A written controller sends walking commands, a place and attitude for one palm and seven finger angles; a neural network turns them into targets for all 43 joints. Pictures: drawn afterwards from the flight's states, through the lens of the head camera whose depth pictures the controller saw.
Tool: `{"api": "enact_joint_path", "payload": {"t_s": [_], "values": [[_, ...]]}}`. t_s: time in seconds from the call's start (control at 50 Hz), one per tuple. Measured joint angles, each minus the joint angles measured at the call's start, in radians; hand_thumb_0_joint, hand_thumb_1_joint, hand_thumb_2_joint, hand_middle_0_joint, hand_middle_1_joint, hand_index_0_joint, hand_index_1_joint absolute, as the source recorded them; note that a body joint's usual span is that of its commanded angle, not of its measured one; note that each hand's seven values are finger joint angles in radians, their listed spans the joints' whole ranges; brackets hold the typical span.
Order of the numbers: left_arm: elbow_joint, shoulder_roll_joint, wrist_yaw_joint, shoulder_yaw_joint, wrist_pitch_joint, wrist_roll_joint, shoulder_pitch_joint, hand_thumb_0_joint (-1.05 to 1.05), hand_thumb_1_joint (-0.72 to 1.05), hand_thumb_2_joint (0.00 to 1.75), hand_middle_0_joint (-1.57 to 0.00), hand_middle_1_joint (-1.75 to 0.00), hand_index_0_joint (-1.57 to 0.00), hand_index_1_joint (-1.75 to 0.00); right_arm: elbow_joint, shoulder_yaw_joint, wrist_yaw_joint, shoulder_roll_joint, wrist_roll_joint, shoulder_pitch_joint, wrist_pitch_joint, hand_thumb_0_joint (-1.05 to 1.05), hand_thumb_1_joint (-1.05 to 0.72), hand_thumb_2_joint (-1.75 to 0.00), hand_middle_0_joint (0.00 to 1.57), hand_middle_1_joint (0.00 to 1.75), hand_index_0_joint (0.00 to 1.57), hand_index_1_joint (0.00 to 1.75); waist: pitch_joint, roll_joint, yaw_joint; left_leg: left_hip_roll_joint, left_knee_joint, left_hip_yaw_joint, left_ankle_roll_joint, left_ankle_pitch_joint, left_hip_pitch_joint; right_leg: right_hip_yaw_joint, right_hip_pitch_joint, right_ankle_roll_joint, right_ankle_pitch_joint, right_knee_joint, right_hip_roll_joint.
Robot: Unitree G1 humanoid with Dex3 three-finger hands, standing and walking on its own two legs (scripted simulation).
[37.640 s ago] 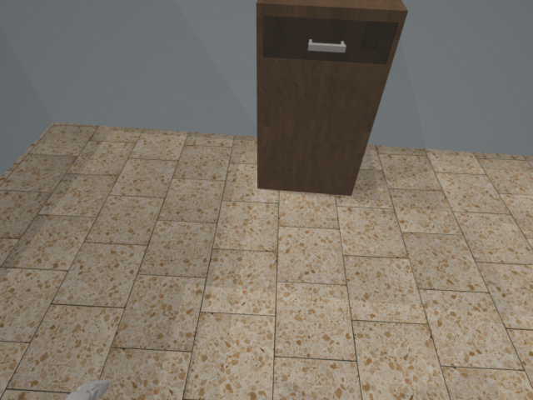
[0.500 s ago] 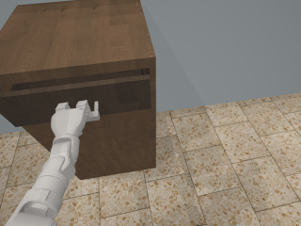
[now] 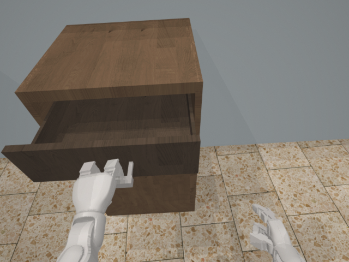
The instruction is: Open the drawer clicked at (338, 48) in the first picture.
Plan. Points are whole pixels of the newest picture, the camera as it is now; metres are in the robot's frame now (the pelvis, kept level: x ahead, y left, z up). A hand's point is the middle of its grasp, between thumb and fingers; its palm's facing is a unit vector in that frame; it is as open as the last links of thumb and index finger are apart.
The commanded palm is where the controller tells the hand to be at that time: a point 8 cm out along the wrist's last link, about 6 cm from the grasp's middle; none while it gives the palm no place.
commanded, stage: pull the drawer open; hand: left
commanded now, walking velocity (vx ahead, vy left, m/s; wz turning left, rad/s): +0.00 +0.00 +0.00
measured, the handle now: (106, 175) +0.30 +0.21 +0.03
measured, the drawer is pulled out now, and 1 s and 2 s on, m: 0.17 0.30 0.29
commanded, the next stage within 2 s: open the thumb to release the handle in 0.86 s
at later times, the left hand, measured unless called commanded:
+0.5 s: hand (95, 250) +0.15 +0.18 +0.01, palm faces +0.01 -0.14 -0.99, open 5.5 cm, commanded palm +0.09 +0.18 +0.06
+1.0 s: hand out of the picture +0.12 +0.18 +0.01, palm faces +0.04 -0.11 -0.99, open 5.7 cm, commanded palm +0.09 +0.19 +0.06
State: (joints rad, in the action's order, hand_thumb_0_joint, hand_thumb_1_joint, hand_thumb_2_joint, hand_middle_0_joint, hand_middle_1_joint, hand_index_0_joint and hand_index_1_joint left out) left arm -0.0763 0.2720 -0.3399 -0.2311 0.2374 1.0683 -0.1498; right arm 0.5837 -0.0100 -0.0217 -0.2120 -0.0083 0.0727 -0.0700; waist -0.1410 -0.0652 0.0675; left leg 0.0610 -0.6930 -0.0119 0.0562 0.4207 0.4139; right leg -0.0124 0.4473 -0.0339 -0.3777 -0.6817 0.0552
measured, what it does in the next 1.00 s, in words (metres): stands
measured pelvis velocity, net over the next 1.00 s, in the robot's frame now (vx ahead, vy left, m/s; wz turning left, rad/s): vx -0.03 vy -0.03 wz -0.03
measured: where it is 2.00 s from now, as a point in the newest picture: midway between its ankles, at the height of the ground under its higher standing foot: outside the picture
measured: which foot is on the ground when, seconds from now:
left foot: down 0.00-1.00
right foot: down 0.00-1.00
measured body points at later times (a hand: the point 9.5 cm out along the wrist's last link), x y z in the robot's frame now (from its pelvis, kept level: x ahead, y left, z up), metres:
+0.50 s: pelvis -0.02 -0.03 -0.01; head -0.01 -0.06 +0.44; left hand +0.14 +0.19 +0.06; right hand +0.19 -0.24 -0.10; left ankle -0.05 +0.08 -0.72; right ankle -0.03 -0.10 -0.72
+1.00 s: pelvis -0.03 -0.03 -0.02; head -0.02 -0.06 +0.43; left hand +0.11 +0.19 +0.07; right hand +0.18 -0.24 -0.10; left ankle -0.05 +0.08 -0.72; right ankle -0.03 -0.10 -0.72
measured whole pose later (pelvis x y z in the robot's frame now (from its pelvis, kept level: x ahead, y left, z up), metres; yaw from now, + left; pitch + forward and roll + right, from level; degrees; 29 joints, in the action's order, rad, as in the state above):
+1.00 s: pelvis -0.03 -0.03 -0.02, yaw -2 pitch +8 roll +1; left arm 0.29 0.34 -0.48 -0.13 0.07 1.06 -0.70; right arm 0.55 -0.01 -0.05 -0.23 0.03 0.12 -0.07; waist -0.14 -0.06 0.07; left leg 0.03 -0.83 0.02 0.02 0.45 0.51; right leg -0.03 0.57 -0.07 -0.40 -0.84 0.09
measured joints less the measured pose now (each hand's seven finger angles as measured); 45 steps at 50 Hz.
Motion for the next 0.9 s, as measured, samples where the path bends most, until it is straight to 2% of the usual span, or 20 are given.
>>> {"api": "enact_joint_path", "payload": {"t_s": [0.08,0.2,0.4,0.6,0.78,0.9], "values": [[0.049,-0.003,0.007,0.001,-0.009,0.003,-0.056,0.03,0.74,0.83,-0.32,-1.35,-0.42,-1.35,-0.009,0.013,-0.011,0.014,0.006,-0.006,0.001,0.01,-0.9,-0.89,0.2,0.3,0.2,0.3,0.004,0.001,0.015,-0.002,-0.007,-0.003,-0.005,0.003,-0.007,0.004,-0.005,-0.006,-0.005,-0.011,0.002],[0.147,0.008,0.008,0.023,-0.037,0.001,-0.183,0.04,0.74,0.82,-0.32,-1.35,-0.42,-1.35,-0.013,0.029,-0.028,0.023,0.013,0.01,0.001,0.01,-0.9,-0.89,0.2,0.3,0.2,0.3,0.006,0.004,0.02,-0.01,-0.019,0.003,-0.013,0.01,-0.012,-0.001,-0.004,-0.015,-0.011,-0.03,0.011],[0.265,0.029,-0.037,0.064,-0.097,0.002,-0.364,0.04,0.74,0.81,-0.33,-1.35,-0.42,-1.35,-0.002,0.018,-0.027,-0.002,0.025,0.038,0.004,0.01,-0.9,-0.89,0.2,0.3,0.2,0.3,0.02,0.01,0.022,-0.022,-0.055,0.016,-0.026,0.019,0.012,-0.009,0.029,-0.028,-0.017,-0.076,0.024],[0.358,0.043,-0.069,0.104,-0.145,-0.027,-0.543,0.04,0.73,0.78,-0.33,-1.35,-0.42,-1.35,-0.022,0.006,-0.039,-0.016,0.03,0.043,0.011,0.02,-0.9,-0.89,0.2,0.3,0.2,0.3,0.006,0.01,0.008,-0.034,-0.088,0.03,-0.036,0.024,0.043,-0.019,0.069,-0.038,-0.018,-0.114,0.037],[0.379,0.061,-0.101,0.127,-0.18,-0.032,-0.586,0.03,0.72,0.76,-0.31,-1.35,-0.39,-1.32,-0.047,0.005,-0.045,-0.02,0.039,0.036,0.009,0.02,-0.9,-0.9,0.2,0.3,0.2,0.3,0.001,0.01,-0.003,-0.04,-0.119,0.032,-0.039,0.031,0.075,-0.019,0.1,-0.04,-0.019,-0.139,0.043],[0.378,0.062,-0.118,0.118,-0.183,-0.027,-0.58,0.03,0.72,0.78,-0.32,-1.35,-0.39,-1.32,-0.044,0.001,-0.038,-0.019,0.039,0.04,0.005,0.01,-0.9,-0.9,0.2,0.3,0.2,0.3,0.002,0.009,0.002,-0.037,-0.13,0.032,-0.035,0.033,0.089,-0.019,0.113,-0.037,-0.022,-0.15,0.04]]}}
